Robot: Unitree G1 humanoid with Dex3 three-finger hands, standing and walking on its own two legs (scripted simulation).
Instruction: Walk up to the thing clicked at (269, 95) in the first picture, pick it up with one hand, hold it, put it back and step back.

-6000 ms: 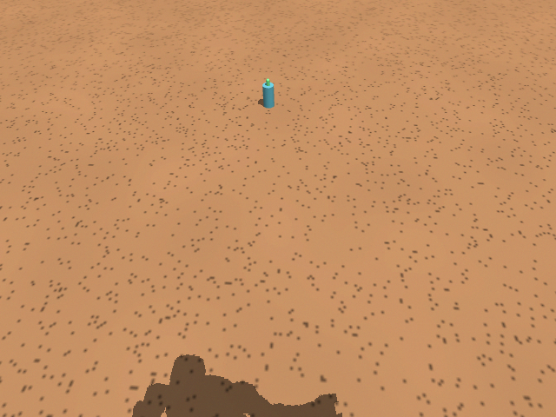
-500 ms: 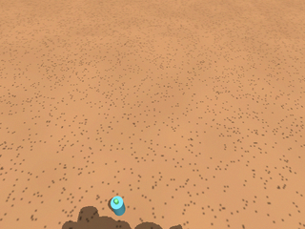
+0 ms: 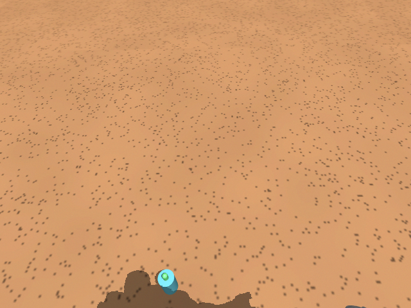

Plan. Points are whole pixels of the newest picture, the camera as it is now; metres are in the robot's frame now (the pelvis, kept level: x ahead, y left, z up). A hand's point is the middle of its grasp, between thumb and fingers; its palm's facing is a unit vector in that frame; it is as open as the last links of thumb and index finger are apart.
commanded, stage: walk up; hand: left
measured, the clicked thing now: (167, 281) +0.35 +0.21 -0.69
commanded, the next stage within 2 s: stand in 1.00 s
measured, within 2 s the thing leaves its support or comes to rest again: neither
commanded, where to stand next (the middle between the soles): +0.03 -0.02 m, yaw +0 degrees
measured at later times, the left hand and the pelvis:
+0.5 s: hand out of the picture +0.10 +0.25 -0.15, palm faces -0.01 -0.95 -0.32, open 7.4 cm; pelvis +0.01 +0.00 +0.00, yaw +0 degrees
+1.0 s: hand out of the picture +0.09 +0.25 -0.15, palm faces +0.01 -0.95 -0.32, open 7.4 cm; pelvis +0.01 +0.00 +0.00, yaw +0 degrees
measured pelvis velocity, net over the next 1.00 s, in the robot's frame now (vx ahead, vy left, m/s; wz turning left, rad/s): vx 0.01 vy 0.00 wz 0.00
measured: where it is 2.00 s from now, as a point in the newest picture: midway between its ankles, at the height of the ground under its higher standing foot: outside the picture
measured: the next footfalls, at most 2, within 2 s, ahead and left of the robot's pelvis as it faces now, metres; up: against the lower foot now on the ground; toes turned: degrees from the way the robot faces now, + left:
none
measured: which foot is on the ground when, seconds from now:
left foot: down 0.00-1.00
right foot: down 0.00-1.00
